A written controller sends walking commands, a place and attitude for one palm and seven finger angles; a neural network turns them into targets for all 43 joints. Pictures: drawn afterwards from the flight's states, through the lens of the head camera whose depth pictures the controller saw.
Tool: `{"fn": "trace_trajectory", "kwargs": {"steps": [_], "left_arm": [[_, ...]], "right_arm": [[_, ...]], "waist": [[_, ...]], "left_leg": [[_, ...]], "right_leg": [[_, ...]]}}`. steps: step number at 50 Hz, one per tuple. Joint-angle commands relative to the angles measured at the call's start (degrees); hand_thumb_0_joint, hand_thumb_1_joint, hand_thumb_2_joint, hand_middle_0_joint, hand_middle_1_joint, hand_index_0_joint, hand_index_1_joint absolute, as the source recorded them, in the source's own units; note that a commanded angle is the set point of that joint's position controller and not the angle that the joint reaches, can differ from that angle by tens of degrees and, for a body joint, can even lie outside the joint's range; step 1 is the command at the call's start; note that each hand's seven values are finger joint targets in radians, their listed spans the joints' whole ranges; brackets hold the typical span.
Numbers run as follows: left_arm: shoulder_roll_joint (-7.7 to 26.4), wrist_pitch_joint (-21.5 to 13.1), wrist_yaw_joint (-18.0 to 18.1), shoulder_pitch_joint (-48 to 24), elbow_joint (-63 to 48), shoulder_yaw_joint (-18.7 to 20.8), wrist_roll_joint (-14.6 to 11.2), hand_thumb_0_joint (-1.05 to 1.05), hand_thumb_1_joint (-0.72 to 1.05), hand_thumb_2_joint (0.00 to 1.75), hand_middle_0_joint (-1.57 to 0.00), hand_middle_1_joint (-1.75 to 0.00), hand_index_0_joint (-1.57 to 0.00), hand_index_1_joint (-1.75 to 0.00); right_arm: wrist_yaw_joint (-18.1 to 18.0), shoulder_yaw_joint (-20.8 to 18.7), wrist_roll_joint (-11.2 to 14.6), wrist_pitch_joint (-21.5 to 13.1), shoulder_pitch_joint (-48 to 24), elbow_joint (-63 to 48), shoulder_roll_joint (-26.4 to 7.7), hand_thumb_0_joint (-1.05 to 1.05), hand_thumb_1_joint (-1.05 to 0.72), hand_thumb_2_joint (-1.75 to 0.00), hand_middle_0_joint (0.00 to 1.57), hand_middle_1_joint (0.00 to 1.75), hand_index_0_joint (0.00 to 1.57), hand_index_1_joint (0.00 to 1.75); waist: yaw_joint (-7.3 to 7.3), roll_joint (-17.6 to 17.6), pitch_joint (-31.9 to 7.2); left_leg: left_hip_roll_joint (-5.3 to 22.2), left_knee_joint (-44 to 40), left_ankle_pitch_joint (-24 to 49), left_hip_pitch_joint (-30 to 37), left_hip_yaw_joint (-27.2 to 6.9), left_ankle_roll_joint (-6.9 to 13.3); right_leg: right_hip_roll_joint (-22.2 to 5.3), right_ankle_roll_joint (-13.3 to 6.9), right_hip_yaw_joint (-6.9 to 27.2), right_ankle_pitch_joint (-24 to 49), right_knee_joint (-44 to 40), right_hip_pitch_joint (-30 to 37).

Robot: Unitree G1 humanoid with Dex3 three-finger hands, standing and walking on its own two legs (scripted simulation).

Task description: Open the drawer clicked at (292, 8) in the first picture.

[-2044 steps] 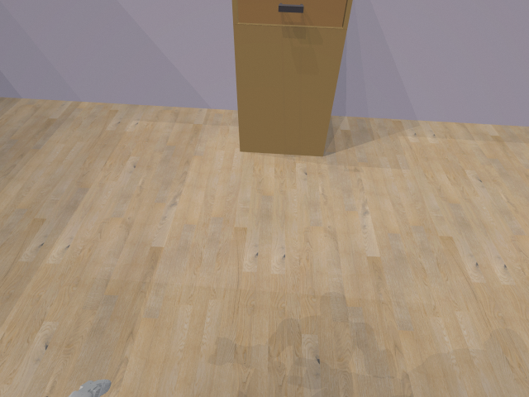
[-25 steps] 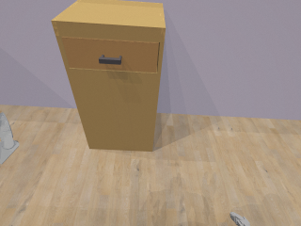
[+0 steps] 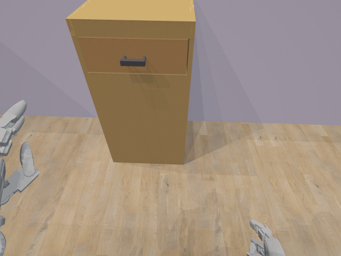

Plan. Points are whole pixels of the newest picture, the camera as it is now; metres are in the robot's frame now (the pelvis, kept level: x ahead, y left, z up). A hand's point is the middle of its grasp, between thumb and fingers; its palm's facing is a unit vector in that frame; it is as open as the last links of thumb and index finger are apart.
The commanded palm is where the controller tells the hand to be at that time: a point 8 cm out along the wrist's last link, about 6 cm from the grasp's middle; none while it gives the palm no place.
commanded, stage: let the arm hang, fingers relaxed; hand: left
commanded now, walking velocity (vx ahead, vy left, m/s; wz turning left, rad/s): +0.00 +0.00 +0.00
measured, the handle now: (133, 60) +0.86 +0.21 +0.05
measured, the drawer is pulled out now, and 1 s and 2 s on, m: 0.00 0.00 0.00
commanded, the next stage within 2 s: look to check the result in 1.06 s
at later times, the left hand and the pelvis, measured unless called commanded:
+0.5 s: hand out of the picture -0.07 +0.21 -0.17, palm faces +0.01 -0.97 -0.26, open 7.3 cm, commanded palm none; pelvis -0.03 -0.01 +0.01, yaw +2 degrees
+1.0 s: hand out of the picture +0.09 +0.22 -0.14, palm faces -0.03 -0.94 -0.34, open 7.4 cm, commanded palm none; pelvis +0.00 -0.02 +0.01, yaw +1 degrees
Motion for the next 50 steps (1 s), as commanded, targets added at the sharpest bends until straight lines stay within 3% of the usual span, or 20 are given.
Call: {"fn": "trace_trajectory", "kwargs": {"steps": [1, 2, 4, 5, 6, 7, 8, 9, 11, 12, 14, 15, 16, 18, 20, 23, 26, 32, 41, 50], "left_arm": [[-4.2, 13.0, -5.8, -4.9, 32.5, -15.2, 3.2, 0.00, 0.90, 0.90, -0.20, -0.30, -0.20, -0.30], [-3.1, 13.0, -5.9, -6.7, 34.8, -15.0, 2.9, 0.00, 0.90, 0.90, -0.20, -0.30, -0.20, -0.30], [-1.5, 12.9, -6.1, -7.6, 41.3, -15.2, 2.8, 0.00, 0.90, 0.90, -0.20, -0.30, -0.20, -0.30], [-0.6, 12.6, -6.1, -6.6, 45.5, -15.1, 3.0, 0.00, 0.90, 0.90, -0.20, -0.30, -0.20, -0.30], [1.7, 12.3, -6.0, -6.9, 49.6, -15.1, 3.4, 0.00, 0.90, 0.90, -0.20, -0.30, -0.20, -0.30], [4.4, 12.0, -5.9, -7.8, 52.9, -15.2, 3.4, 0.00, 0.90, 0.90, -0.20, -0.30, -0.20, -0.30], [6.4, 11.9, -5.9, -11.0, 56.0, -15.7, 3.2, 0.00, 0.90, 0.90, -0.20, -0.30, -0.20, -0.30], [6.7, 11.8, -5.8, -13.3, 59.0, -16.2, 2.8, 0.00, 0.90, 0.90, -0.20, -0.30, -0.20, -0.30], [6.2, 11.9, -5.5, -15.6, 63.2, -17.2, 2.4, 0.00, 0.90, 0.90, -0.20, -0.30, -0.20, -0.30], [5.5, 11.8, -5.5, -16.2, 65.6, -17.6, 2.0, 0.00, 0.90, 0.90, -0.20, -0.30, -0.20, -0.30], [3.6, 11.6, -5.5, -14.6, 70.4, -18.3, 1.2, 0.00, 0.90, 0.90, -0.20, -0.30, -0.20, -0.30], [2.2, 11.8, -5.4, -13.4, 72.7, -18.3, 1.1, 0.00, 0.90, 0.90, -0.20, -0.30, -0.20, -0.30], [2.4, 12.1, -5.3, -12.4, 74.6, -18.3, 1.3, 0.00, 0.90, 0.90, -0.20, -0.30, -0.20, -0.30], [1.9, 12.7, -5.5, -11.6, 78.7, -18.7, 1.3, 0.00, 0.90, 0.90, -0.20, -0.30, -0.20, -0.30], [1.7, 12.6, -5.6, -10.6, 81.9, -18.8, 1.2, 0.00, 0.90, 0.90, -0.20, -0.30, -0.20, -0.30], [1.9, 12.3, -5.6, -10.5, 85.0, -19.0, 1.3, 0.00, 0.90, 0.90, -0.20, -0.30, -0.20, -0.30], [3.0, 11.8, -5.4, -11.9, 86.6, -19.1, 1.2, 0.00, 0.90, 0.90, -0.20, -0.30, -0.20, -0.30], [4.7, 11.5, -5.1, -15.2, 88.2, -19.2, 1.2, 0.00, 0.90, 0.90, -0.20, -0.30, -0.20, -0.30], [6.4, 10.8, -4.8, -18.3, 87.5, -18.9, 1.2, 0.00, 0.90, 0.90, -0.20, -0.30, -0.20, -0.30], [6.7, 10.4, -4.7, -20.6, 86.7, -18.8, 1.1, 0.00, 0.90, 0.90, -0.20, -0.30, -0.20, -0.30]], "right_arm": [[1.1, -5.8, -0.9, 1.7, -3.6, 2.3, -14.6, 0.00, -0.90, -0.90, 0.20, 0.30, 0.20, 0.30], [1.0, -4.9, -1.0, 2.9, -3.5, 1.5, -14.2, 0.00, -0.90, -0.90, 0.20, 0.30, 0.20, 0.30], [0.9, -4.1, -1.6, 4.2, -5.5, 1.3, -14.4, 0.00, -0.90, -0.90, 0.20, 0.30, 0.20, 0.30], [0.8, -3.9, -1.7, 4.5, -7.1, 1.5, -14.6, 0.00, -0.90, -0.90, 0.20, 0.30, 0.20, 0.30], [0.9, -3.7, -1.4, 4.8, -7.4, 1.4, -13.7, 0.00, -0.90, -0.90, 0.20, 0.30, 0.20, 0.30], [1.0, -3.7, -1.1, 5.4, -6.9, 1.8, -12.6, 0.00, -0.90, -0.90, 0.20, 0.30, 0.20, 0.30], [1.1, -3.9, -1.1, 6.3, -6.5, 2.7, -13.0, 0.00, -0.90, -0.90, 0.20, 0.30, 0.20, 0.30], [1.0, -4.3, -1.6, 7.0, -7.3, 3.9, -14.5, 0.00, -0.90, -0.90, 0.20, 0.30, 0.20, 0.30], [1.0, -4.3, -1.4, 7.6, -5.2, 6.4, -13.9, 0.00, -0.90, -0.90, 0.20, 0.30, 0.20, 0.30], [0.9, -3.9, -1.2, 7.6, -3.5, 7.9, -12.8, 0.00, -0.90, -0.90, 0.20, 0.30, 0.20, 0.30], [0.5, -3.3, -1.1, 7.2, -2.6, 10.3, -13.1, 0.00, -0.90, -0.90, 0.20, 0.30, 0.20, 0.30], [0.3, -3.3, -1.3, 7.1, -2.9, 11.1, -14.1, 0.00, -0.90, -0.90, 0.20, 0.30, 0.20, 0.30], [0.4, -3.6, -1.3, 7.3, -3.4, 11.8, -15.2, 0.00, -0.90, -0.90, 0.20, 0.30, 0.20, 0.30], [0.3, -3.6, -1.3, 7.9, -3.6, 13.8, -14.9, 0.00, -0.90, -0.90, 0.20, 0.30, 0.20, 0.30], [0.1, -3.6, -1.2, 8.0, -2.4, 15.5, -14.9, 0.00, -0.90, -0.90, 0.20, 0.30, 0.20, 0.30], [0.0, -4.0, -1.0, 7.8, -0.5, 17.3, -15.6, 0.00, -0.90, -0.90, 0.20, 0.30, 0.20, 0.30], [0.0, -4.2, -0.9, 7.9, -0.2, 18.5, -16.1, 0.00, -0.90, -0.90, 0.20, 0.30, 0.20, 0.30], [0.3, -4.1, -1.1, 7.9, -0.7, 20.7, -16.2, 0.00, -0.90, -0.90, 0.20, 0.30, 0.20, 0.30], [0.7, -3.8, -1.0, 7.3, -3.7, 21.4, -17.2, 0.00, -0.90, -0.90, 0.20, 0.30, 0.20, 0.30], [0.6, -3.5, -1.0, 6.9, -5.4, 21.7, -17.4, 0.00, -0.90, -0.90, 0.20, 0.30, 0.20, 0.30]], "waist": [[-1.13, 3.6, -0.6], [-1.00, 1.5, -0.2], [0.51, -4.6, -0.3], [2.18, -8.1, -1.1], [2.35, -13.5, -2.1], [1.25, -17.5, -1.6], [0.12, -21.3, 0.9], [0.19, -18.4, 2.7], [-0.96, -8.0, 3.1], [-1.69, -3.0, 2.4], [-1.21, 4.5, -0.9], [-0.30, 7.8, -1.1], [0.45, 7.6, 0.2], [0.78, 10.8, 5.1], [0.98, 10.0, 5.4], [0.77, 4.4, 3.3], [0.31, -0.2, 4.6], [-0.44, -4.2, 7.4], [0.00, -4.7, 5.1], [-0.06, -1.8, 2.5]], "left_leg": [[11.5, -5.6, 20.3, 0.2, -13.2, 4.1], [12.3, -7.6, 18.6, -0.7, -15.8, 5.9], [12.3, -8.3, 15.5, -2.5, -16.1, 6.7], [10.2, -5.6, 14.5, -4.3, -14.0, 5.4], [5.8, -2.4, 10.2, -4.5, -10.5, 2.8], [1.0, 2.0, 1.7, -3.3, -7.3, 1.0], [-1.6, 4.9, -7.1, -2.6, -5.8, -0.1], [-1.6, 7.4, -10.9, -1.6, -6.1, -0.4], [-0.9, 6.4, -7.1, 1.8, -5.8, -0.8], [-0.3, 2.8, -2.1, 4.8, -6.4, -0.7], [3.0, -4.5, 8.0, 9.0, -10.5, 0.1], [5.2, -7.0, 6.5, 7.0, -12.7, 1.0], [6.1, -9.3, 1.1, 4.7, -14.2, 1.4], [5.7, -13.9, -10.4, 1.2, -15.2, 1.0], [6.1, -16.3, -12.9, 0.6, -15.8, 1.1], [6.1, -16.3, -10.8, 3.5, -15.3, 1.0], [5.7, -15.1, -6.9, 5.8, -13.9, 0.9], [4.9, -14.1, -1.1, 8.1, -11.7, 0.6], [5.3, -14.3, 7.6, 10.0, -11.1, 0.5], [5.7, -14.8, 13.6, 12.0, -10.5, -0.2]], "right_leg": [[-3.1, 1.0, 4.2, -4.2, 12.6, -9.3], [-2.5, 1.2, 5.3, -9.4, 15.6, -9.6], [-2.8, 0.7, 6.2, -9.1, 13.1, -5.3], [-3.6, 0.3, 6.8, -1.7, 6.5, 0.1], [-5.8, -0.9, 11.0, 6.1, 0.8, 2.9], [-11.2, -2.5, 17.3, 9.2, -5.6, 1.2], [-14.7, -5.2, 21.2, 7.5, -9.6, -2.3], [-15.2, -7.1, 22.3, 7.8, -10.4, -4.2], [-14.0, -8.0, 20.0, 8.0, -9.7, -4.5], [-13.1, -7.7, 18.5, 8.1, -8.5, -4.4], [-8.0, -4.0, 13.8, 6.5, -5.3, -2.0], [-6.1, -2.8, 11.7, 4.2, -5.1, 0.7], [-5.3, -2.5, 10.8, -0.2, -6.6, 2.0], [-5.0, -2.7, 10.4, -5.2, -8.2, 0.8], [-4.6, -2.7, 9.5, -3.6, -8.1, 2.6], [-5.4, -2.7, 9.7, -2.8, -10.0, 3.7], [-6.3, -3.0, 10.6, -3.7, -12.6, 1.5], [-7.5, -2.8, 11.6, -4.6, -15.5, -1.0], [-7.8, -2.0, 11.6, 5.2, -14.8, 3.0], [-8.4, -1.7, 11.2, 14.2, -14.2, 7.2]]}}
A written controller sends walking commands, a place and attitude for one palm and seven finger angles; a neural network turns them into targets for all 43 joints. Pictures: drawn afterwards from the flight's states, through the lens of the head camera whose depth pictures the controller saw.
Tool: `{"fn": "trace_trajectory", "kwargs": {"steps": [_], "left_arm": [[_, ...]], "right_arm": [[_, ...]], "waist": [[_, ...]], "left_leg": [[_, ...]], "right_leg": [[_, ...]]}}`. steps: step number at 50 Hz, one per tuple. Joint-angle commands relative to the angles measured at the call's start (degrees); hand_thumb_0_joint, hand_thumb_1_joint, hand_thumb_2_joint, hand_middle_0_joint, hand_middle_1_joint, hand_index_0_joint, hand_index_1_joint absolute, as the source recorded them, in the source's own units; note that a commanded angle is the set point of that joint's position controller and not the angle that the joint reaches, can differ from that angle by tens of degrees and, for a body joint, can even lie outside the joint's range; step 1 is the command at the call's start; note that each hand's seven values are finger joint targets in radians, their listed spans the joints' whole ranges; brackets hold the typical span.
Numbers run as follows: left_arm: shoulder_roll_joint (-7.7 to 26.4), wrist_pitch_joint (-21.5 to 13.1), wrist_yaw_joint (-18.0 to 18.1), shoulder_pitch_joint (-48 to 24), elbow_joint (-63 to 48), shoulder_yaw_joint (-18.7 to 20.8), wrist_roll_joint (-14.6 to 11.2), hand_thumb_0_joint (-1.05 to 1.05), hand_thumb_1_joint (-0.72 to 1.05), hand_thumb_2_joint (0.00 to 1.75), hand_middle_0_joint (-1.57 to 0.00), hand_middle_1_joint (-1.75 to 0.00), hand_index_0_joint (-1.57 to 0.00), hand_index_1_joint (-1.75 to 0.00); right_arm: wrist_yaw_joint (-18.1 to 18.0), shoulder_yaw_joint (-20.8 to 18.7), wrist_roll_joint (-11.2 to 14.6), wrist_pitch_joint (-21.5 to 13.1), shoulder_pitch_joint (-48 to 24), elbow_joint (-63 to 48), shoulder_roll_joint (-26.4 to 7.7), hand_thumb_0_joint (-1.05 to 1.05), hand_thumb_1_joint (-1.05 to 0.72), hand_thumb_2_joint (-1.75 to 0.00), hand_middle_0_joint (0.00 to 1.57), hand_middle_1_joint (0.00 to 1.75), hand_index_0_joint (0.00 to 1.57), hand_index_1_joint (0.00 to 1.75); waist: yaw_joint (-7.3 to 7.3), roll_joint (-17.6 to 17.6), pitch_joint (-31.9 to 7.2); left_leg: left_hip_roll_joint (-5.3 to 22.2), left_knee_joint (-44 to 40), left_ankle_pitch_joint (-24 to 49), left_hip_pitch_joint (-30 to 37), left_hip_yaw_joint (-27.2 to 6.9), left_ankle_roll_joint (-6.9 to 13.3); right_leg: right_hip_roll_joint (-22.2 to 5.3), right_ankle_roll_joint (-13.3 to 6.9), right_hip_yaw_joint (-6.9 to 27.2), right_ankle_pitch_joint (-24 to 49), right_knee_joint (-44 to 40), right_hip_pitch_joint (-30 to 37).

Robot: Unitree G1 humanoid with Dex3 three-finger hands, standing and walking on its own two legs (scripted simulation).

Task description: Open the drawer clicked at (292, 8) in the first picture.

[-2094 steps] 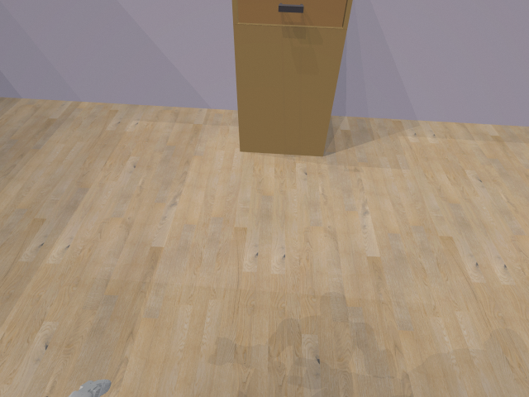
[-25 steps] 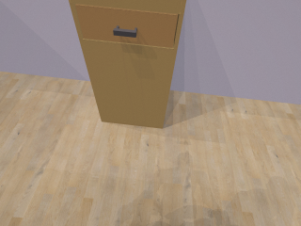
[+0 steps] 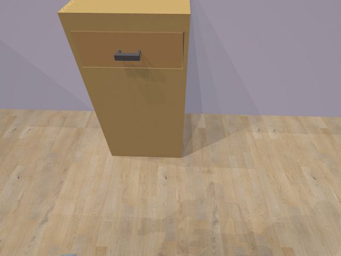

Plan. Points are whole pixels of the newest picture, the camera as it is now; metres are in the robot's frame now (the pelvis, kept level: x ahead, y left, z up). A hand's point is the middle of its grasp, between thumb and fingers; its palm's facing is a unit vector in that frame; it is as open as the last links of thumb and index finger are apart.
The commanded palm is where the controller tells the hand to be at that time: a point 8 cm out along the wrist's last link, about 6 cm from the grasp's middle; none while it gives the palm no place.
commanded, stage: let the arm hang, fingers relaxed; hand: left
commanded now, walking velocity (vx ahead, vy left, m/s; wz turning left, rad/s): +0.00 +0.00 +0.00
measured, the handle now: (128, 54) +0.86 +0.21 +0.04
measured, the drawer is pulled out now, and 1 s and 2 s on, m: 0.00 0.00 0.00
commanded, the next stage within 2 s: look to check the result in 0.06 s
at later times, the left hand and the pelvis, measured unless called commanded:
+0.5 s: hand out of the picture +0.08 +0.24 -0.16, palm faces -0.04 -0.93 -0.35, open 7.4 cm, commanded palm none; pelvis +0.02 -0.01 +0.00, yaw +0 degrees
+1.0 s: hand out of the picture +0.08 +0.21 -0.17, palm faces -0.02 -0.96 -0.27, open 7.4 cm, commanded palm none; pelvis +0.05 -0.01 -0.01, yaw +0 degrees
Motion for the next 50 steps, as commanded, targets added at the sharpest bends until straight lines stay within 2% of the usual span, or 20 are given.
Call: {"fn": "trace_trajectory", "kwargs": {"steps": [1, 8, 17, 20, 25, 28, 30, 33, 39, 41, 42, 44, 45, 46, 48, 50], "left_arm": [[12.5, -1.1, 1.0, 0.5, -2.5, 3.0, 0.1, 0.00, 0.90, 0.90, -0.20, -0.30, -0.20, -0.30], [12.3, -0.9, 1.1, -0.1, -2.2, 2.8, 0.0, 0.00, 0.90, 0.90, -0.20, -0.30, -0.20, -0.30], [12.3, -0.9, 1.2, 0.5, -1.6, 2.7, -0.1, 0.00, 0.90, 0.90, -0.20, -0.30, -0.20, -0.30], [12.3, -0.8, 1.2, 0.6, -1.5, 2.6, -0.1, 0.00, 0.90, 0.90, -0.20, -0.30, -0.20, -0.30], [12.3, -0.9, 1.3, 0.9, -1.5, 2.6, -0.1, 0.00, 0.90, 0.90, -0.20, -0.30, -0.20, -0.30], [12.4, -0.9, 1.3, 1.0, -1.5, 2.7, -0.1, 0.00, 0.90, 0.90, -0.20, -0.30, -0.20, -0.30], [12.4, -0.9, 1.3, 1.0, -1.5, 2.7, -0.1, 0.00, 0.90, 0.90, -0.20, -0.30, -0.20, -0.30], [12.4, -0.9, 1.3, 1.0, -1.5, 2.6, -0.1, 0.00, 0.90, 0.90, -0.20, -0.30, -0.20, -0.30], [12.7, -1.0, 1.3, 1.0, -1.6, 2.7, -0.1, 0.00, 0.90, 0.90, -0.20, -0.30, -0.20, -0.30], [8.0, -0.4, 1.4, 3.4, -0.6, 1.8, -0.1, 0.00, 0.90, 0.90, -0.20, -0.30, -0.20, -0.30], [6.1, 0.0, 1.4, 4.5, 0.0, 1.3, -0.1, 0.00, 0.90, 0.90, -0.20, -0.30, -0.20, -0.30], [6.1, 0.6, 1.0, 5.9, 0.3, 1.4, 0.1, 0.00, 0.90, 0.90, -0.20, -0.30, -0.20, -0.30], [6.7, 0.7, 0.8, 6.7, 0.4, 1.7, 0.2, 0.00, 0.90, 0.90, -0.20, -0.30, -0.20, -0.30], [7.2, 0.8, 0.7, 8.0, 0.5, 2.1, 0.4, 0.00, 0.90, 0.90, -0.20, -0.30, -0.20, -0.30], [7.9, 0.9, 0.5, 9.6, 0.6, 2.8, 0.3, 0.00, 0.90, 0.90, -0.20, -0.30, -0.20, -0.30], [7.8, 0.5, 0.5, 11.3, 0.4, 3.4, 0.3, 0.00, 0.90, 0.90, -0.20, -0.30, -0.20, -0.30]], "right_arm": [[-0.7, -2.0, 0.3, -1.2, -1.7, -3.1, -10.9, 0.00, -0.90, -0.90, 0.20, 0.30, 0.20, 0.30], [-0.9, -1.7, 0.3, -1.1, -2.1, -2.8, -11.2, 0.00, -0.90, -0.90, 0.20, 0.30, 0.20, 0.30], [-1.2, -1.7, 0.4, -0.8, -2.0, -2.9, -11.5, 0.00, -0.90, -0.90, 0.20, 0.30, 0.20, 0.30], [-1.1, -1.7, 0.5, -0.6, -2.2, -2.9, -11.4, 0.00, -0.90, -0.90, 0.20, 0.30, 0.20, 0.30], [-1.2, -1.8, 0.5, -0.6, -2.2, -2.9, -11.6, 0.00, -0.90, -0.90, 0.20, 0.30, 0.20, 0.30], [-1.2, -1.7, 0.5, -0.6, -2.2, -3.0, -11.5, 0.00, -0.90, -0.90, 0.20, 0.30, 0.20, 0.30], [-1.2, -1.7, 0.5, -0.6, -2.5, -2.9, -11.5, 0.00, -0.90, -0.90, 0.20, 0.30, 0.20, 0.30], [-1.1, -1.8, 0.5, -0.5, -2.6, -3.0, -11.5, 0.00, -0.90, -0.90, 0.20, 0.30, 0.20, 0.30], [-1.1, -1.7, 0.5, -0.6, -2.6, -3.1, -11.6, 0.00, -0.90, -0.90, 0.20, 0.30, 0.20, 0.30], [-0.9, -0.6, 0.3, -0.1, -0.8, -2.2, -6.6, 0.00, -0.90, -0.90, 0.20, 0.30, 0.20, 0.30], [-0.7, -0.1, 0.1, 0.3, 0.9, -1.5, -4.1, 0.00, -0.90, -0.90, 0.20, 0.30, 0.20, 0.30], [-0.3, -0.1, -0.2, 0.6, 1.8, -1.0, -3.4, 0.00, -0.90, -0.90, 0.20, 0.30, 0.20, 0.30], [-0.2, -0.2, -0.4, 0.7, 1.7, -1.3, -3.3, 0.00, -0.90, -0.90, 0.20, 0.30, 0.20, 0.30], [-0.1, -0.2, -0.4, 0.6, 1.9, -1.7, -3.1, 0.00, -0.90, -0.90, 0.20, 0.30, 0.20, 0.30], [0.0, -0.3, -0.6, 0.4, 1.4, -2.2, -2.1, 0.00, -0.90, -0.90, 0.20, 0.30, 0.20, 0.30], [0.0, -0.8, -0.5, 0.1, 0.1, -3.6, -2.1, 0.00, -0.90, -0.90, 0.20, 0.30, 0.20, 0.30]], "waist": [[1.11, -0.8, -3.9], [0.86, 0.5, -3.6], [0.64, -0.4, -4.4], [0.64, -1.1, -2.6], [0.56, -1.7, -4.1], [0.55, -0.9, -4.3], [0.58, -2.0, -3.4], [0.57, -1.8, -2.4], [0.61, -1.4, -3.2], [0.85, -1.1, -3.8], [0.72, -1.0, -2.9], [1.18, -2.0, 0.5], [1.60, -3.5, 2.6], [1.97, -4.6, 2.8], [2.84, -7.3, 6.5], [3.55, -8.7, 8.7]], "left_leg": [[7.4, -1.9, 8.5, 3.5, -7.8, 1.1], [7.6, -2.3, 9.7, 4.6, -7.4, 0.7], [7.8, -1.8, 10.9, 6.7, -6.9, 0.7], [7.7, -2.3, 9.0, 6.2, -6.9, 0.7], [7.8, -2.1, 9.6, 7.2, -7.0, 0.8], [7.9, -1.9, 10.7, 7.5, -6.8, 0.8], [7.9, -2.3, 10.0, 7.2, -6.8, 0.7], [7.8, -2.4, 9.0, 7.0, -6.8, 0.8], [7.8, -2.4, 8.9, 7.1, -6.7, 0.6], [7.2, -1.3, 5.9, 7.0, -5.8, 0.1], [6.7, -1.0, 1.7, 5.9, -5.2, -0.2], [5.3, 0.3, -7.5, 2.0, -4.4, -0.3], [4.4, 1.7, -10.7, -0.8, -3.6, -0.4], [3.5, 3.8, -11.9, -3.1, -2.7, -0.4], [2.3, 9.5, -13.3, -10.3, -0.5, -0.9], [3.1, 17.1, -17.6, -16.4, -0.1, -1.2]], "right_leg": [[-9.5, -0.3, 8.1, 12.0, -4.1, -0.5], [-9.5, -0.3, 7.9, 14.1, -4.7, 0.3], [-9.6, -0.1, 7.9, 16.7, -5.2, 0.7], [-9.4, 0.1, 7.9, 14.8, -5.8, -0.3], [-9.4, 0.1, 8.0, 15.5, -5.7, 0.3], [-9.5, 0.1, 7.9, 16.6, -5.6, 0.7], [-9.4, 0.1, 7.8, 16.1, -5.7, 0.2], [-9.4, 0.2, 7.8, 15.0, -6.0, -0.5], [-9.5, 0.1, 8.2, 15.3, -6.1, 0.2], [-9.4, 0.7, 8.3, 11.5, -6.0, 0.3], [-9.4, 0.8, 7.9, 5.9, -5.7, -0.1], [-9.4, -0.1, 9.4, -7.4, -6.6, -1.9], [-10.0, -0.8, 10.8, -12.2, -7.5, -2.3], [-11.0, -1.7, 12.0, -15.0, -8.1, -1.2], [-14.0, -4.3, 15.7, -18.2, -9.7, 0.6], [-17.4, -7.8, 18.6, -12.7, -9.8, 2.5]]}}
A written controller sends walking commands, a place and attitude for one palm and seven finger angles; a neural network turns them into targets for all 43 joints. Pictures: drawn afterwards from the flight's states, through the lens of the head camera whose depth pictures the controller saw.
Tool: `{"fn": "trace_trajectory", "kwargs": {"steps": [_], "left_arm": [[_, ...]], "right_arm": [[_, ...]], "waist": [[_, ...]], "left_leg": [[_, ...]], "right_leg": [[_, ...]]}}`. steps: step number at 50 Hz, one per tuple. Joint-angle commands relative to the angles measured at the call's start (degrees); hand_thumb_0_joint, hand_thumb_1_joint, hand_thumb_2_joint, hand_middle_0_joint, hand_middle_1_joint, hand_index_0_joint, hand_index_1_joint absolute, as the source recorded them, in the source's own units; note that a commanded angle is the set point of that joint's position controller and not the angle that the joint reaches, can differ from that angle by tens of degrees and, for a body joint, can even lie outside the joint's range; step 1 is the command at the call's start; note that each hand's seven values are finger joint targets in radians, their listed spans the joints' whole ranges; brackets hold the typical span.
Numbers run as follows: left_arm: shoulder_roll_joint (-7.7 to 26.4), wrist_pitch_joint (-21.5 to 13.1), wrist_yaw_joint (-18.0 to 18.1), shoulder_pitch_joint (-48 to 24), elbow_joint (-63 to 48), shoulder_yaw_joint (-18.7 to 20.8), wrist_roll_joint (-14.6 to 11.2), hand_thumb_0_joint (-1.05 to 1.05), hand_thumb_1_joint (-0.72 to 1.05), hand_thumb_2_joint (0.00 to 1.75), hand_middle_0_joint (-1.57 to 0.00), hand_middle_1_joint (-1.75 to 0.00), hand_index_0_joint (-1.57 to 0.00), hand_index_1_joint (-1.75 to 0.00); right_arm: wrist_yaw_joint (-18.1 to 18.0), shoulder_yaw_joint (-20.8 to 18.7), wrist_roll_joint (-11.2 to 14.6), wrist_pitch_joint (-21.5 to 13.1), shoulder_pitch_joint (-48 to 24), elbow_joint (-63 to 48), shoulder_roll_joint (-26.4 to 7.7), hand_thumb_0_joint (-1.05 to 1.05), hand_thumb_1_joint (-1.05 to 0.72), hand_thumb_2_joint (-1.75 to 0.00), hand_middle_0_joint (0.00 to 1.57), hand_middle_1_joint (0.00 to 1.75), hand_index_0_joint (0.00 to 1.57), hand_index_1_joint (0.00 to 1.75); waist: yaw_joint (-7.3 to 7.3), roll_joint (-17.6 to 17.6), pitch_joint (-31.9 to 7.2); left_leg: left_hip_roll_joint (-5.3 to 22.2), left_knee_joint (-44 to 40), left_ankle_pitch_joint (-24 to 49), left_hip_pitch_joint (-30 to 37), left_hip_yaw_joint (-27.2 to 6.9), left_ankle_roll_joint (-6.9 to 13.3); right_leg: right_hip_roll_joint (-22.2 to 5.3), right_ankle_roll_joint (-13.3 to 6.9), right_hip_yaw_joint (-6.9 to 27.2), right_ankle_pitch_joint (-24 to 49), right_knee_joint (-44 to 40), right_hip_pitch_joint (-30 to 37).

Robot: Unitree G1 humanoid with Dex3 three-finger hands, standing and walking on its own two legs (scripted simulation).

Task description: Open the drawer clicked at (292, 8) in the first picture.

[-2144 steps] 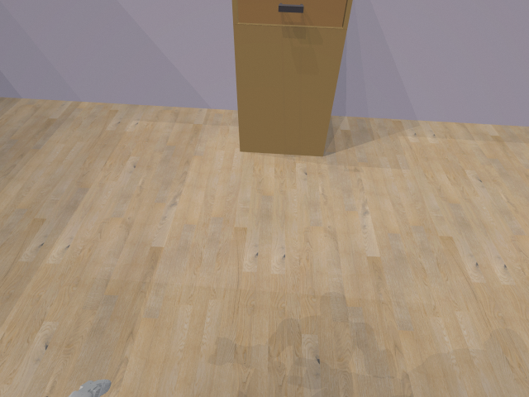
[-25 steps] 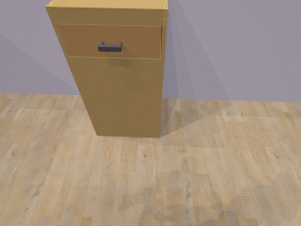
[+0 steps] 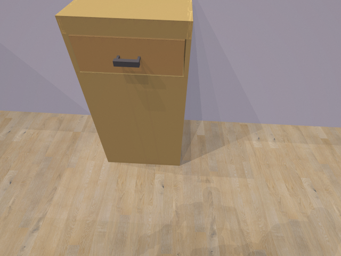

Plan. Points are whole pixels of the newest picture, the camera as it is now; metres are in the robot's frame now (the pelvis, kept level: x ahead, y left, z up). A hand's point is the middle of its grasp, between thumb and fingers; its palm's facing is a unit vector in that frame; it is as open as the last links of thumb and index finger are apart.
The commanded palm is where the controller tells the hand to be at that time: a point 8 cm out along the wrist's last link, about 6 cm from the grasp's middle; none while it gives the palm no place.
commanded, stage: take the last steps up to it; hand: left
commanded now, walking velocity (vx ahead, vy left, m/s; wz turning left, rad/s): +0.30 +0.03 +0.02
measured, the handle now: (127, 60) +0.82 +0.22 +0.04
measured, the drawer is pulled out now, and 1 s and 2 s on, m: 0.00 0.00 0.00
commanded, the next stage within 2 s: come to a stop and stand still in 0.64 s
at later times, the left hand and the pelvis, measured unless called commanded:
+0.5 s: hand (108, 224) +0.25 +0.20 -0.18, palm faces -0.05 -0.99 -0.16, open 7.4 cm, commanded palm none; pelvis +0.16 +0.02 -0.01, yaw +1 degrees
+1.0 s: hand (116, 196) +0.33 +0.20 -0.18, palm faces +0.05 -0.98 -0.19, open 7.3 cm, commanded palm none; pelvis +0.31 +0.01 -0.01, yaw +0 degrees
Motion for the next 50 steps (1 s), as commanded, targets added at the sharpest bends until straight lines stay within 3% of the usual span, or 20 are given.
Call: {"fn": "trace_trajectory", "kwargs": {"steps": [1, 4, 6, 7, 8, 9, 11, 16, 22, 26, 27, 28, 29, 31, 35, 40, 43, 44, 47, 50], "left_arm": [[10.7, -1.1, 0.7, 6.4, -1.3, 3.5, 0.4, 0.00, 0.90, 0.90, -0.20, -0.30, -0.20, -0.30], [10.0, -2.2, 0.9, 7.4, -1.6, 4.5, 0.4, 0.00, 0.90, 0.90, -0.20, -0.30, -0.20, -0.30], [8.3, -2.3, 0.7, 4.9, -2.1, 4.4, -0.2, 0.00, 0.90, 0.90, -0.20, -0.30, -0.20, -0.30], [5.0, -2.3, 0.2, 3.6, -3.6, 4.0, -0.7, 0.00, 0.90, 0.90, -0.20, -0.30, -0.20, -0.30], [1.4, -2.5, -0.2, 1.6, -6.0, 2.8, -1.1, 0.00, 0.90, 0.90, -0.20, -0.30, -0.20, -0.30], [2.4, -2.4, 0.4, -1.9, -6.7, 3.1, -0.2, 0.00, 0.90, 0.90, -0.20, -0.30, -0.20, -0.30], [1.7, -2.1, 0.2, -3.0, -6.4, 3.4, 0.2, 0.00, 0.90, 0.90, -0.20, -0.30, -0.20, -0.30], [-3.0, -0.9, -1.3, -1.0, -6.7, 3.0, 0.7, 0.00, 0.90, 0.90, -0.20, -0.30, -0.20, -0.30], [-3.6, -0.8, -1.5, -8.4, -9.2, 3.0, 0.7, 0.00, 0.90, 0.90, -0.20, -0.30, -0.20, -0.30], [-0.7, -1.5, -1.3, 2.5, -6.8, 4.2, 0.6, 0.00, 0.90, 0.90, -0.20, -0.30, -0.20, -0.30], [2.3, -2.2, -0.9, 10.7, -4.2, 5.2, 1.0, 0.00, 0.90, 0.90, -0.20, -0.30, -0.20, -0.30], [8.4, -2.9, -0.1, 18.1, -2.9, 7.1, 1.1, 0.00, 0.90, 0.90, -0.20, -0.30, -0.20, -0.30], [9.2, -2.6, 0.3, 17.3, -2.6, 6.8, 0.0, 0.00, 0.90, 0.90, -0.20, -0.30, -0.20, -0.30], [4.1, -2.1, 1.3, 6.8, -5.0, 5.6, -0.1, 0.00, 0.90, 0.90, -0.20, -0.30, -0.20, -0.30], [0.1, -2.8, 1.6, -0.2, -7.6, 4.6, 0.9, 0.00, 0.90, 0.90, -0.20, -0.30, -0.20, -0.30], [-0.3, -2.2, 1.2, -0.5, -7.4, 4.4, 0.1, 0.00, 0.90, 0.90, -0.20, -0.30, -0.20, -0.30], [-2.4, -1.4, 1.7, 3.4, -7.0, 3.2, -0.2, 0.00, 0.90, 0.90, -0.20, -0.30, -0.20, -0.30], [-2.1, -1.2, 2.0, 4.6, -6.6, 3.1, 0.1, 0.00, 0.90, 0.90, -0.20, -0.30, -0.20, -0.30], [1.6, -0.5, 1.9, 4.0, -6.8, 3.7, 0.2, 0.00, 0.90, 0.90, -0.20, -0.30, -0.20, -0.30], [2.5, 0.3, 1.8, 4.1, -8.8, 4.3, 0.3, 0.00, 0.90, 0.90, -0.20, -0.30, -0.20, -0.30]], "right_arm": [[0.0, -1.7, 0.3, -1.4, -4.5, -5.3, -5.1, 0.00, -0.90, -0.90, 0.20, 0.30, 0.20, 0.30], [-0.3, -2.1, 0.8, -2.4, -1.6, -6.0, -3.2, 0.00, -0.90, -0.90, 0.20, 0.30, 0.20, 0.30], [-0.6, -2.3, 0.6, -3.2, 7.7, -3.3, -2.0, 0.00, -0.90, -0.90, 0.20, 0.30, 0.20, 0.30], [-1.3, -3.4, -0.2, -3.9, 17.1, -0.2, -5.4, 0.00, -0.90, -0.90, 0.20, 0.30, 0.20, 0.30], [-2.1, -4.4, -0.5, -4.1, 24.7, 2.2, -9.3, 0.00, -0.90, -0.90, 0.20, 0.30, 0.20, 0.30], [-2.1, -3.8, -0.2, -4.0, 26.0, 2.8, -7.7, 0.00, -0.90, -0.90, 0.20, 0.30, 0.20, 0.30], [-2.4, -3.0, 0.2, -4.3, 20.6, 0.6, -2.7, 0.00, -0.90, -0.90, 0.20, 0.30, 0.20, 0.30], [-3.0, -2.5, 0.4, -5.5, 18.6, 1.5, -0.4, 0.00, -0.90, -0.90, 0.20, 0.30, 0.20, 0.30], [-2.9, -2.2, 0.1, -5.1, 20.9, 2.6, 0.7, 0.00, -0.90, -0.90, 0.20, 0.30, 0.20, 0.30], [-2.7, -2.4, 0.6, -4.4, 18.5, 2.2, 0.2, 0.00, -0.90, -0.90, 0.20, 0.30, 0.20, 0.30], [-2.4, -2.4, 1.3, -4.6, 17.5, 1.7, 0.9, 0.00, -0.90, -0.90, 0.20, 0.30, 0.20, 0.30], [-1.8, -2.0, 2.1, -5.0, 18.7, -0.5, 4.3, 0.00, -0.90, -0.90, 0.20, 0.30, 0.20, 0.30], [-1.9, -2.6, 2.0, -4.6, 15.5, -1.8, 3.4, 0.00, -0.90, -0.90, 0.20, 0.30, 0.20, 0.30], [-1.4, -3.2, 1.3, -3.8, 11.2, -2.8, 5.3, 0.00, -0.90, -0.90, 0.20, 0.30, 0.20, 0.30], [-1.0, -2.5, 0.6, -1.7, 13.6, -2.5, 7.8, 0.00, -0.90, -0.90, 0.20, 0.30, 0.20, 0.30], [-1.0, -1.5, 0.6, -2.2, 13.4, -2.6, 7.9, 0.00, -0.90, -0.90, 0.20, 0.30, 0.20, 0.30], [-2.0, -2.6, 0.6, -3.2, 7.9, -5.3, -0.9, 0.00, -0.90, -0.90, 0.20, 0.30, 0.20, 0.30], [-2.2, -2.9, 0.7, -2.6, 5.6, -6.2, -1.9, 0.00, -0.90, -0.90, 0.20, 0.30, 0.20, 0.30], [-2.8, -3.4, 1.1, -1.8, 4.3, -7.0, -2.5, 0.00, -0.90, -0.90, 0.20, 0.30, 0.20, 0.30], [-3.3, -4.9, 1.0, -0.8, 5.6, -7.9, -6.2, 0.00, -0.90, -0.90, 0.20, 0.30, 0.20, 0.30]], "waist": [[3.31, -6.9, 10.3], [1.84, -5.7, 7.2], [-2.91, -2.3, 3.8], [-5.95, 8.8, 1.1], [-7.09, 20.3, -0.2], [-6.88, 15.0, 4.0], [-3.98, 1.9, 9.4], [-0.89, 6.7, 5.4], [-2.66, 7.4, 7.0], [3.53, 4.8, 2.0], [6.92, 0.5, -2.1], [8.55, -13.7, -9.0], [8.02, -11.7, -8.4], [3.59, -4.9, 3.5], [-2.07, -6.6, 2.5], [-2.65, -0.7, -0.4], [0.86, 9.6, -1.7], [1.15, 3.0, -0.8], [-0.07, 8.7, -1.2], [-1.02, 10.4, -6.1]], "left_leg": [[2.0, 12.6, -10.0, -18.9, 0.2, -0.2], [3.7, 9.3, -9.5, -18.3, 0.7, -0.2], [2.0, -2.5, -0.1, -0.1, 2.4, 1.3], [7.4, -7.4, 5.8, 11.6, -7.7, 4.8], [19.8, -12.4, 13.1, 18.5, -24.7, 10.7], [23.4, -12.8, 19.1, 15.8, -26.6, 13.1], [22.2, -13.0, 21.0, 8.0, -21.1, 13.3], [13.0, -12.5, 27.4, 8.4, -4.8, 7.7], [13.1, -11.7, 28.7, 4.9, -2.4, 7.0], [11.4, 3.0, 35.4, 0.7, 0.7, 5.1], [8.9, 15.0, 28.3, -7.9, 2.8, 3.0], [-0.1, 36.2, -2.7, -19.9, 6.6, 0.3], [0.4, 48.9, -17.9, -22.2, 0.2, 1.2], [5.6, 46.5, -11.0, -23.2, -3.1, 1.2], [7.0, 29.1, -9.0, -11.0, -1.7, 0.2], [2.6, 3.9, 8.9, 0.9, 1.9, -1.8], [14.4, -4.5, 29.7, -4.4, -9.5, 4.4], [13.1, -3.3, 26.1, -6.7, -7.3, 4.3], [11.3, -0.4, 46.6, 1.4, -4.6, 2.7], [17.2, -0.4, 67.1, 11.0, -7.8, 7.3]], "right_leg": [[-20.1, -8.4, 20.0, -2.7, -10.0, 0.7], [-20.9, -9.6, 16.1, 16.8, -4.1, 5.3], [-15.4, -5.2, 7.9, 25.2, 7.1, -4.7], [-7.5, -0.8, 1.0, 20.6, 22.9, -15.5], [-0.9, 2.3, -3.9, -10.9, 39.4, -29.6], [-3.5, 1.2, 1.8, -15.3, 46.5, -34.9], [-8.5, 1.6, 2.7, -8.3, 48.2, -36.0], [-8.8, 3.1, -1.9, 1.5, 36.1, -32.5], [-6.8, 1.6, -5.9, 6.2, 22.0, -26.3], [-3.5, -0.5, -6.5, 8.4, 13.2, -6.2], [-8.3, -2.9, 0.2, 10.2, 11.3, 7.4], [-25.3, -9.6, 25.6, 13.4, 2.3, 16.7], [-30.0, -11.9, 31.5, 12.9, -3.1, 11.4], [-25.3, -9.7, 22.3, 5.7, -6.5, -6.3], [-20.1, -8.1, 8.6, 12.0, -7.0, -20.5], [-13.1, -3.5, 3.0, 10.6, -0.2, -20.4], [-6.9, 2.9, -1.5, 5.2, 6.4, -11.9], [-6.8, 3.0, -0.2, 6.5, 5.5, -9.6], [-8.4, 2.8, -0.9, 22.8, 11.3, -12.8], [-5.6, 3.6, -2.1, 0.6, 21.1, -18.5]]}}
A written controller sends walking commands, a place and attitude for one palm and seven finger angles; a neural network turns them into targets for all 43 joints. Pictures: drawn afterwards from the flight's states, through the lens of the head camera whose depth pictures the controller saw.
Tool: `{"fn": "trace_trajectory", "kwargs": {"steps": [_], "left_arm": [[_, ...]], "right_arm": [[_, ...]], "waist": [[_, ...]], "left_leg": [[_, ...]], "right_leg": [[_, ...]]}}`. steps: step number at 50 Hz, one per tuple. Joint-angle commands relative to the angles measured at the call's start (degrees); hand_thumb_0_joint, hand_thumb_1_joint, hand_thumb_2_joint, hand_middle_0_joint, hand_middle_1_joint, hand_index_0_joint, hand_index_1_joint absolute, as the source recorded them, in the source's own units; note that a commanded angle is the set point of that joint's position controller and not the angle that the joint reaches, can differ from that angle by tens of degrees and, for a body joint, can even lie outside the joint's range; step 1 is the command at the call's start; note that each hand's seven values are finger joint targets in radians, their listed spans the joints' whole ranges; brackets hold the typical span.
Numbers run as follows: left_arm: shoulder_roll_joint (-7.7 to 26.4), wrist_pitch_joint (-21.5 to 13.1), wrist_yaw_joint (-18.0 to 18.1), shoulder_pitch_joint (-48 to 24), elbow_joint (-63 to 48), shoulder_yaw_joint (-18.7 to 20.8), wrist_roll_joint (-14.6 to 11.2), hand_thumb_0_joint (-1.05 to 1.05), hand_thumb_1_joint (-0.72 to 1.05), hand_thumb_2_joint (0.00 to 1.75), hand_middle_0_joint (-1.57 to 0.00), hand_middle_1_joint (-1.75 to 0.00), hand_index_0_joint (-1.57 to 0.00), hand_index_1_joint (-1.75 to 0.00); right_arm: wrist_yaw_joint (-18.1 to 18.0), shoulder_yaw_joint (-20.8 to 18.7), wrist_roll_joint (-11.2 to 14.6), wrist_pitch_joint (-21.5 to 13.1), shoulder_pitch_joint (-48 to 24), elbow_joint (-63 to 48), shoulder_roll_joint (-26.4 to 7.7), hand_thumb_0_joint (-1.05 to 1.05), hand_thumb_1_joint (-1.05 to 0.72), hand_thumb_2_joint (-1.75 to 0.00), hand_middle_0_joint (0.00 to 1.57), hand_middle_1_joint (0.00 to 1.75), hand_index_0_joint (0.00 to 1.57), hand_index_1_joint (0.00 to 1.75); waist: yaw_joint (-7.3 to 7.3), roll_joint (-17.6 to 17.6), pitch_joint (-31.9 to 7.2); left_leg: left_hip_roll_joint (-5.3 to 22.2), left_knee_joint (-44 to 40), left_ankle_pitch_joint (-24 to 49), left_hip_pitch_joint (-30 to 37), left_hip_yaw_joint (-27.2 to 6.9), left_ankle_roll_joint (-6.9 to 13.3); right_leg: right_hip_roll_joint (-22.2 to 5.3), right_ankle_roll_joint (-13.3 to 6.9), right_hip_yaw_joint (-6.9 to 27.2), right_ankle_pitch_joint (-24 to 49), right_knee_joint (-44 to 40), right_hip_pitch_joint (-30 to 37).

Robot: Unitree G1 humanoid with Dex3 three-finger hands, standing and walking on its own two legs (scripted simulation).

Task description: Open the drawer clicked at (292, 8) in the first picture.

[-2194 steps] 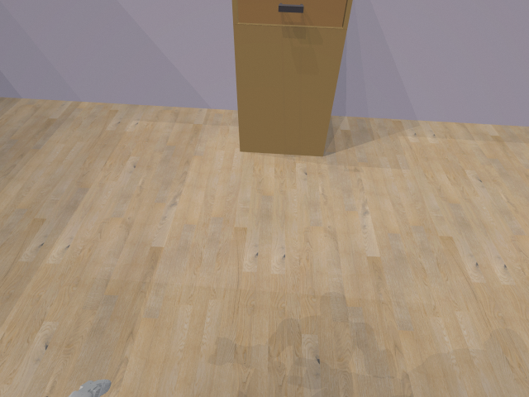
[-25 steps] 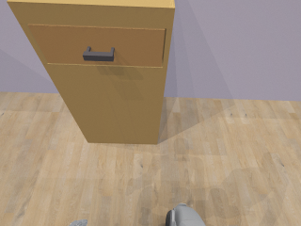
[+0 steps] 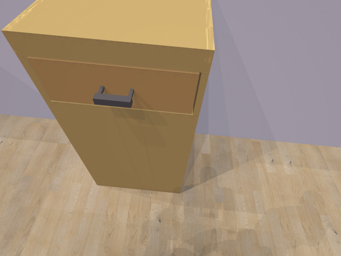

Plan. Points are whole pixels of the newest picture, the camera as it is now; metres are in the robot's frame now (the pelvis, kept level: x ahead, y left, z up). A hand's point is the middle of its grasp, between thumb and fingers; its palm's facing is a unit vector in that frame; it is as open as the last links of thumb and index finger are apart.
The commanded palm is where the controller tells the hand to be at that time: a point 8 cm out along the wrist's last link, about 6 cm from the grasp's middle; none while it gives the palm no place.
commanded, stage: come to a stop and stand still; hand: left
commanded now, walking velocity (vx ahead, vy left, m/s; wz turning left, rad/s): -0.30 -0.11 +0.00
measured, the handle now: (114, 95) +0.51 +0.21 +0.05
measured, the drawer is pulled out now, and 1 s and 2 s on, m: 0.00 0.00 0.00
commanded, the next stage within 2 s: look again from close up in 0.94 s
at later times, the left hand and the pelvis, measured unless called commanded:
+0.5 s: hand out of the picture +0.03 +0.16 -0.17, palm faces +0.05 -0.97 -0.22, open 7.4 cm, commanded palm none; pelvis -0.02 -0.03 +0.00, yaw +2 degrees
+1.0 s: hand out of the picture -0.02 +0.18 -0.17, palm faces +0.01 -0.98 -0.21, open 7.4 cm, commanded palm none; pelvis -0.02 -0.01 +0.01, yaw +0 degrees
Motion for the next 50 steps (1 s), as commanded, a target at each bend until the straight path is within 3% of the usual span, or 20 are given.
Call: {"fn": "trace_trajectory", "kwargs": {"steps": [1, 2, 4, 6, 7, 8, 9, 10, 11, 12, 14, 16, 19, 22, 23, 25, 27, 30, 34, 50], "left_arm": [[6.6, 0.1, 0.4, 2.9, -5.0, 2.1, 0.2, 0.00, 0.90, 0.90, -0.20, -0.30, -0.20, -0.30], [7.0, 0.7, 0.3, 1.7, -5.7, 2.4, 0.3, 0.00, 0.90, 0.90, -0.20, -0.30, -0.20, -0.30], [6.6, 1.3, 0.1, 2.4, -6.3, 2.8, 0.3, 0.00, 0.90, 0.90, -0.20, -0.30, -0.20, -0.30], [6.5, 1.3, -0.2, 6.6, -5.5, 2.8, 0.7, 0.00, 0.90, 0.90, -0.20, -0.30, -0.20, -0.30], [7.3, 1.1, -0.3, 9.1, -4.9, 3.1, 1.1, 0.00, 0.90, 0.90, -0.20, -0.30, -0.20, -0.30], [11.0, 0.6, -0.1, 8.7, -5.2, 3.4, 1.8, 0.00, 0.90, 0.90, -0.20, -0.30, -0.20, -0.30], [14.1, 0.4, 0.2, 6.7, -5.6, 3.8, 1.9, 0.00, 0.90, 0.90, -0.20, -0.30, -0.20, -0.30], [14.0, 0.3, 0.2, 5.6, -5.7, 3.3, 1.3, 0.00, 0.90, 0.90, -0.20, -0.30, -0.20, -0.30], [13.4, 0.3, 0.3, 2.9, -7.0, 3.1, 1.4, 0.00, 0.90, 0.90, -0.20, -0.30, -0.20, -0.30], [12.3, 0.2, 0.6, 0.7, -7.0, 3.2, 1.4, 0.00, 0.90, 0.90, -0.20, -0.30, -0.20, -0.30], [11.0, -0.2, 1.1, 1.2, -6.4, 2.8, 1.0, 0.00, 0.90, 0.90, -0.20, -0.30, -0.20, -0.30], [11.5, -0.5, 1.4, 3.2, -5.7, 3.1, 1.0, 0.00, 0.90, 0.90, -0.20, -0.30, -0.20, -0.30], [13.1, -0.7, 1.3, 3.9, -4.7, 3.2, 0.8, 0.00, 0.90, 0.90, -0.20, -0.30, -0.20, -0.30], [12.2, -0.6, 1.2, 1.1, -4.3, 2.9, 0.4, 0.00, 0.90, 0.90, -0.20, -0.30, -0.20, -0.30], [11.2, -0.4, 1.1, 0.1, -4.3, 2.5, 0.0, 0.00, 0.90, 0.90, -0.20, -0.30, -0.20, -0.30], [6.9, 0.2, 0.6, 0.5, -4.4, 1.2, -0.5, 0.00, 0.90, 0.90, -0.20, -0.30, -0.20, -0.30], [6.2, 0.4, 0.3, 1.3, -3.1, 0.7, 0.3, 0.00, 0.90, 0.90, -0.20, -0.30, -0.20, -0.30], [7.3, 0.4, 0.0, -0.2, -1.7, 0.4, 0.4, 0.00, 0.90, 0.90, -0.20, -0.30, -0.20, -0.30], [7.2, -0.4, 0.0, 1.2, -0.1, 0.0, 0.3, 0.00, 0.90, 0.90, -0.20, -0.30, -0.20, -0.30], [5.7, -1.1, 0.5, 4.4, 3.0, -0.8, -0.1, 0.00, 0.90, 0.90, -0.20, -0.30, -0.20, -0.30]], "right_arm": [[-1.3, -3.9, 0.0, 1.1, 9.1, -1.0, -14.0, 0.00, -0.90, -0.90, 0.20, 0.30, 0.20, 0.30], [-1.6, -4.4, -0.3, 1.5, 8.8, -1.1, -15.1, 0.00, -0.90, -0.90, 0.20, 0.30, 0.20, 0.30], [-2.0, -4.7, -0.7, 1.6, 4.5, -2.2, -14.9, 0.00, -0.90, -0.90, 0.20, 0.30, 0.20, 0.30], [-1.8, -4.8, -0.7, 1.7, 0.6, -3.6, -14.8, 0.00, -0.90, -0.90, 0.20, 0.30, 0.20, 0.30], [-1.5, -4.8, -0.2, 2.1, -1.5, -4.1, -14.5, 0.00, -0.90, -0.90, 0.20, 0.30, 0.20, 0.30], [-0.9, -4.4, 0.5, 2.5, 0.0, -4.6, -11.3, 0.00, -0.90, -0.90, 0.20, 0.30, 0.20, 0.30], [-0.2, -3.8, 0.8, 2.8, 0.0, -5.6, -8.1, 0.00, -0.90, -0.90, 0.20, 0.30, 0.20, 0.30], [0.0, -3.9, 1.0, 3.5, 0.2, -4.8, -8.7, 0.00, -0.90, -0.90, 0.20, 0.30, 0.20, 0.30], [0.7, -3.8, 1.0, 3.6, 1.7, -4.3, -7.5, 0.00, -0.90, -0.90, 0.20, 0.30, 0.20, 0.30], [0.8, -3.4, 0.8, 3.6, 0.1, -3.7, -6.2, 0.00, -0.90, -0.90, 0.20, 0.30, 0.20, 0.30], [1.0, -2.9, 0.7, 3.2, -0.1, -3.0, -7.3, 0.00, -0.90, -0.90, 0.20, 0.30, 0.20, 0.30], [1.2, -2.4, 0.9, 2.7, -0.7, -2.6, -7.2, 0.00, -0.90, -0.90, 0.20, 0.30, 0.20, 0.30], [1.4, -1.9, 0.9, 2.3, 0.1, -1.9, -7.0, 0.00, -0.90, -0.90, 0.20, 0.30, 0.20, 0.30], [1.2, -1.7, 0.8, 1.7, 4.9, 0.0, -6.8, 0.00, -0.90, -0.90, 0.20, 0.30, 0.20, 0.30], [1.2, -1.7, 0.7, 1.2, 6.6, 0.8, -7.7, 0.00, -0.90, -0.90, 0.20, 0.30, 0.20, 0.30], [0.7, -2.1, -0.1, 0.6, 4.1, 0.1, -12.6, 0.00, -0.90, -0.90, 0.20, 0.30, 0.20, 0.30], [1.0, -1.6, -0.2, 1.1, 0.6, -0.2, -12.0, 0.00, -0.90, -0.90, 0.20, 0.30, 0.20, 0.30], [1.1, -1.1, 0.1, 1.0, 2.2, 0.6, -10.2, 0.00, -0.90, -0.90, 0.20, 0.30, 0.20, 0.30], [1.0, -1.0, 0.3, 0.4, 5.6, 1.7, -9.0, 0.00, -0.90, -0.90, 0.20, 0.30, 0.20, 0.30], [0.2, -0.2, 0.5, -0.5, 10.4, 4.9, -7.2, 0.00, -0.90, -0.90, 0.20, 0.30, 0.20, 0.30]], "waist": [[-3.16, 13.3, -9.5], [-3.81, 13.1, -9.0], [-2.22, 13.2, -8.2], [0.15, 10.0, -9.6], [1.93, 5.9, -9.6], [1.14, -8.2, -8.7], [1.12, -18.3, -6.5], [1.19, -15.1, -6.7], [-0.21, -6.2, -5.0], [-0.78, -7.8, -3.0], [-0.24, -10.9, -3.9], [1.08, -7.7, -6.7], [1.41, -6.7, -7.5], [-0.89, -5.7, -6.3], [-1.57, -3.6, -6.1], [0.20, 10.4, -5.1], [1.33, 6.8, -1.6], [0.20, 7.1, 2.9], [-0.41, 3.8, -0.9], [-1.06, 1.5, -1.1]], "left_leg": [[17.1, -4.2, 67.9, 20.7, -11.6, 10.1], [18.7, -4.2, 65.4, 20.4, -12.4, 11.7], [18.7, -3.1, 57.0, 17.5, -11.9, 11.5], [15.1, -0.3, 47.1, 13.7, -8.5, 7.6], [11.4, 3.0, 34.0, 7.9, -6.1, 4.4], [3.0, 9.7, 12.7, 0.8, -1.5, 0.5], [-4.7, 20.6, -17.9, -6.0, -0.9, -1.2], [-3.5, 29.1, -21.8, -5.5, -7.2, -0.2], [-3.2, 31.0, -18.6, -4.6, -7.0, 0.0], [-2.6, 31.5, -17.3, -7.6, -6.8, -0.3], [-1.6, 28.3, -15.3, -9.8, -6.8, -1.1], [-1.6, 20.2, -15.0, -8.6, -5.5, -1.6], [-2.3, 10.2, -12.0, -5.1, -3.8, -1.9], [-2.3, -4.4, -1.1, 4.1, -3.5, -1.5], [-1.0, -9.2, 5.2, 8.7, -4.3, -0.8], [9.6, -12.1, 12.4, 5.4, -13.8, 4.2], [7.6, -13.6, -2.4, -3.2, -11.1, 3.7], [3.5, -15.2, -9.3, -4.0, -9.4, 1.4], [2.7, -14.0, -6.1, 0.5, -8.2, 1.3], [3.1, -13.0, 6.6, 5.2, -6.4, 1.4]], "right_leg": [[-0.1, 0.3, 2.6, -10.6, 13.3, -10.2], [0.2, 0.2, 4.5, -15.4, 17.0, -12.3], [-0.7, -0.3, 7.2, -14.9, 16.4, -11.6], [-0.5, -0.1, 5.0, -3.6, 4.8, -4.3], [-1.3, 0.1, 4.7, 10.3, -4.0, 1.5], [-8.2, -1.5, 14.0, 29.6, -10.7, 5.1], [-18.7, -6.8, 24.2, 46.5, -12.0, 5.5], [-21.5, -10.8, 23.2, 39.7, -12.6, 1.5], [-20.2, -12.1, 19.9, 30.0, -13.4, -1.8], [-16.8, -11.7, 19.4, 32.7, -11.4, 0.0], [-15.9, -10.4, 16.5, 39.5, -9.6, 6.1], [-16.3, -10.3, 16.8, 42.5, -8.9, 12.3], [-16.8, -10.3, 17.3, 40.8, -8.8, 13.6], [-14.5, -7.1, 15.1, 31.9, -7.4, 7.9], [-11.7, -4.6, 12.9, 25.2, -6.0, 4.4], [-3.8, 0.5, 5.2, 4.0, -3.9, 2.1], [-3.0, 0.8, 5.5, -0.2, -6.8, 6.0], [-3.9, -0.4, 7.7, 0.4, -10.2, 3.3], [-4.6, -0.5, 8.3, 1.9, -12.4, 3.8], [-4.9, -0.5, 7.8, 10.5, -12.1, 4.2]]}}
